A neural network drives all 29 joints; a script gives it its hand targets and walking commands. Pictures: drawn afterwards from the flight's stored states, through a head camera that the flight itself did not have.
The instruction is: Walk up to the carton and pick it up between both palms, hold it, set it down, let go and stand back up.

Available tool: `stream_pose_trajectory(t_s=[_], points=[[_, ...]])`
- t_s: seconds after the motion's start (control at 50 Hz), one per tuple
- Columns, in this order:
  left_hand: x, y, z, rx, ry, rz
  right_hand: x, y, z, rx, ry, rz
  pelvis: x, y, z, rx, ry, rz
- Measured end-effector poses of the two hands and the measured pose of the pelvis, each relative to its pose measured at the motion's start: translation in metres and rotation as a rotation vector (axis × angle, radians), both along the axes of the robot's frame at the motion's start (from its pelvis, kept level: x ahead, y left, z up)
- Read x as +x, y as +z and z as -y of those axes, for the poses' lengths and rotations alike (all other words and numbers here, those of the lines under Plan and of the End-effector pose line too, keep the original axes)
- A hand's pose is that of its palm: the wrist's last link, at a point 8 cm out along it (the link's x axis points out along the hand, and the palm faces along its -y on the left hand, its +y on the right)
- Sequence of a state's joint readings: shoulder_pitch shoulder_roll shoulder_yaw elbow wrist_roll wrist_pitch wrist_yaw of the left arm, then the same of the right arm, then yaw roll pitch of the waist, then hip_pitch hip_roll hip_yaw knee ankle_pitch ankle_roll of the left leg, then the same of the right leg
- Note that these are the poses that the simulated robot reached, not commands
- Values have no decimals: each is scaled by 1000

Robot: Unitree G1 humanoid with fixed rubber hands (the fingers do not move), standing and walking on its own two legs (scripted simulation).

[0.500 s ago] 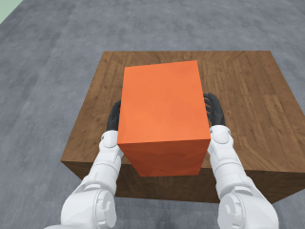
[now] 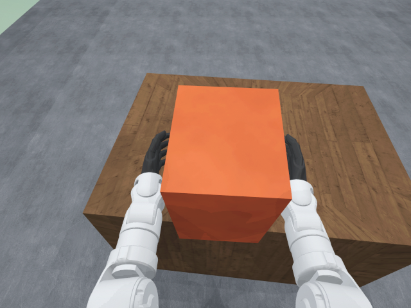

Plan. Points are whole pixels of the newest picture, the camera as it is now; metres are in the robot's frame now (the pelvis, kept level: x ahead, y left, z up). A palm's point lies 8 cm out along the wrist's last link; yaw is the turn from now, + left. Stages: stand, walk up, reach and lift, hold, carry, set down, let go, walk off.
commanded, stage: reach and lift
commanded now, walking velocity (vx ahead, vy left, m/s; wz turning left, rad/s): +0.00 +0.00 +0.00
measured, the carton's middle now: (222, 173) +0.39 -0.03 +0.02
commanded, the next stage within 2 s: hold in 1.46 s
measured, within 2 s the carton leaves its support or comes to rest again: neither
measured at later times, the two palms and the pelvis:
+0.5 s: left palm (133, 155) +0.37 +0.15 +0.11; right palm (285, 162) +0.35 -0.14 +0.10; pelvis +0.02 +0.02 +0.00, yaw +0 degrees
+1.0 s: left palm (132, 153) +0.35 +0.14 +0.14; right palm (295, 164) +0.33 -0.15 +0.12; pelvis -0.02 +0.02 +0.00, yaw +0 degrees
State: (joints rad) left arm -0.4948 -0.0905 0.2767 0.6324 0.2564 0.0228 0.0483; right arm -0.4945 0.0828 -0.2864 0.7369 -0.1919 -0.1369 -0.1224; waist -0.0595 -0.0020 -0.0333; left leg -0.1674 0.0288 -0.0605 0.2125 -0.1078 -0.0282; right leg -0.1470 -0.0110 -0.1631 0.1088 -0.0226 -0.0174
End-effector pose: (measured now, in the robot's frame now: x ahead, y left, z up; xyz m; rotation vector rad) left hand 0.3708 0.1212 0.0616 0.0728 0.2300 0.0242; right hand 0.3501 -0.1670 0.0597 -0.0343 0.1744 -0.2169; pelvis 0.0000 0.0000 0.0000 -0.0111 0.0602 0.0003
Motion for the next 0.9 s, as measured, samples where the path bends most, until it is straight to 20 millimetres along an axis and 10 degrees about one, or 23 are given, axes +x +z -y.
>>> stream_pose_trajectory(t_s=[0.52, 0.9], points=[[-6, 54, -28, -13, 22, 54, 0, 42, -28, 33, 18, 62, 19, 0, -20, -10, 7, 104], [-24, 73, -20, 13, -9, 37, -25, 59, -20, 40, -11, 46, -10, -1, -20, -9, -11, 160]])
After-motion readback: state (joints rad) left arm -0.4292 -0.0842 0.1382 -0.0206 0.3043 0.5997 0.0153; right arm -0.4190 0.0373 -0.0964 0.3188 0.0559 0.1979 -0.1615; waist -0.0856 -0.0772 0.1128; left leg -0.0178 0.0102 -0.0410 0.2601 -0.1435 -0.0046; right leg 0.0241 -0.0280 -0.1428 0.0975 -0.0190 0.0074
